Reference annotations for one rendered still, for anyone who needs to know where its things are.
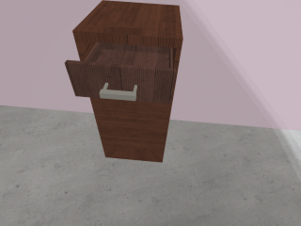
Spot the handle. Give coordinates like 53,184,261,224
99,83,137,101
105,24,142,36

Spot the cabinet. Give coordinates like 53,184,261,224
72,0,183,163

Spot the drawer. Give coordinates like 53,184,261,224
65,42,176,105

